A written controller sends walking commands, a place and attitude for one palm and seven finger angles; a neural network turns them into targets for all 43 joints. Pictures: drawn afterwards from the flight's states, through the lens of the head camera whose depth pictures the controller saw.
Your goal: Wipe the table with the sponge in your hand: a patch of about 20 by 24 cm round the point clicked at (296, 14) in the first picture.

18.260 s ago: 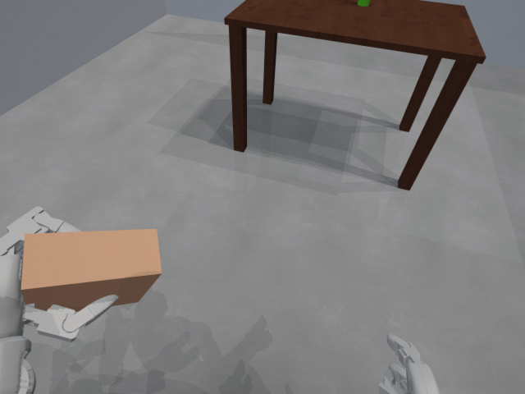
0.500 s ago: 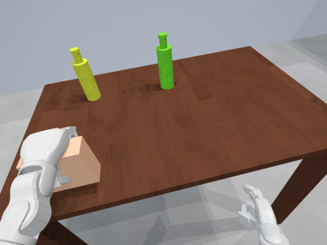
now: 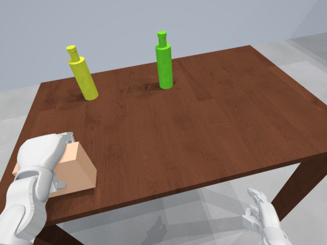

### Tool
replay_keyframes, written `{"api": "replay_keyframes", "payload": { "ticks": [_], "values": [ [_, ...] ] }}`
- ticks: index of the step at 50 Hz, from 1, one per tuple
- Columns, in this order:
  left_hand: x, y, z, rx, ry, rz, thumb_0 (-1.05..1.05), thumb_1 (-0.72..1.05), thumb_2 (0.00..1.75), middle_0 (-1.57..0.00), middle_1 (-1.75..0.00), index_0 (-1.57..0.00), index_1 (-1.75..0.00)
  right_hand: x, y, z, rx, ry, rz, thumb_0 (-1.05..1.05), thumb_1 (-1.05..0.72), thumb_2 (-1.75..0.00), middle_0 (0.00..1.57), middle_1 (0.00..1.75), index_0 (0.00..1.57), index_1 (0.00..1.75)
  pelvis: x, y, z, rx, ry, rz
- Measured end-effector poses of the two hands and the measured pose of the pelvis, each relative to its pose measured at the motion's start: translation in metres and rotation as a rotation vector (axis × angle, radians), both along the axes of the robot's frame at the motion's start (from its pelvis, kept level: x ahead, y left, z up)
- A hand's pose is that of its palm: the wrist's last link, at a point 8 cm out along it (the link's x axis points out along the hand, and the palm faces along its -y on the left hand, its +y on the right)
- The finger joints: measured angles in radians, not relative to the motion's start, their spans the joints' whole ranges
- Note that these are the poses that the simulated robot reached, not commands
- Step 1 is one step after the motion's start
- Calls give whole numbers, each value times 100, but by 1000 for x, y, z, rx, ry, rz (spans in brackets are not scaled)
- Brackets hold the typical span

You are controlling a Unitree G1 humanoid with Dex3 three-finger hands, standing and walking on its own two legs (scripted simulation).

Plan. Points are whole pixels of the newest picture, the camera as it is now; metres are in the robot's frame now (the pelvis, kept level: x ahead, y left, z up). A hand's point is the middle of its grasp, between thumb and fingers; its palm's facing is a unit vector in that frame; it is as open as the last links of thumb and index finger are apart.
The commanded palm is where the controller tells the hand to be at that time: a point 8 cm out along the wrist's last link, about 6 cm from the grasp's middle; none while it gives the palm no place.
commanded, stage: move the sponge above the wiping area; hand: left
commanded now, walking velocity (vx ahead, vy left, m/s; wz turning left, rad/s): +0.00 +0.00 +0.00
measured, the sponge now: (63, 175) +0.23 +0.30 +0.05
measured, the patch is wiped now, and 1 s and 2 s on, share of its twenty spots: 0.00 0.00 0.00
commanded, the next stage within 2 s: lower the sponge onto the table in 0.58 s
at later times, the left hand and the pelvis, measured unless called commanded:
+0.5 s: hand (50, 167) +0.22 +0.31 +0.11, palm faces +0.02 -0.06 -1.00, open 9.7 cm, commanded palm +0.19 +0.30 +0.18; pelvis +0.00 +0.01 +0.00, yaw +0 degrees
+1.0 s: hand (49, 167) +0.22 +0.30 +0.11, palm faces +0.04 -0.05 -1.00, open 9.7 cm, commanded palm +0.19 +0.29 +0.18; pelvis -0.01 +0.00 +0.00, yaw +0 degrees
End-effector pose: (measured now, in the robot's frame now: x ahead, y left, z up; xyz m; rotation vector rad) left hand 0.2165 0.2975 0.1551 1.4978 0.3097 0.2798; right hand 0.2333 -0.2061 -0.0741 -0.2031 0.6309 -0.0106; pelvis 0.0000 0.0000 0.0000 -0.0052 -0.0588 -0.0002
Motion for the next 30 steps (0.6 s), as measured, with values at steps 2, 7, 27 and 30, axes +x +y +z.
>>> {"api": "replay_keyframes", "payload": {
  "ticks": [2,7,27,30],
  "values": [
    [1,0,0,0,-4,-2,-1,-46,103,-77,-135,-78,-134,0,1,0,0,4,2,2,-90,-90,20,30,20,30,1,1,0,0,2,1],
    [-1,3,5,6,-26,3,-1,-46,103,-77,-135,-78,-134,2,6,0,8,3,9,2,-90,-90,20,30,20,30,2,3,0,0,1,-1],
    [-16,5,8,0,-39,7,-1,-46,103,-77,-135,-78,-134,-2,13,3,6,-4,19,2,-90,-90,20,30,18,29,-5,6,0,-2,-14,1],
    [-18,5,12,3,-52,13,-1,-46,103,-77,-135,-78,-134,-3,14,4,12,-9,18,2,-90,-90,20,30,18,29,-7,6,0,-2,-17,0]
  ]
}}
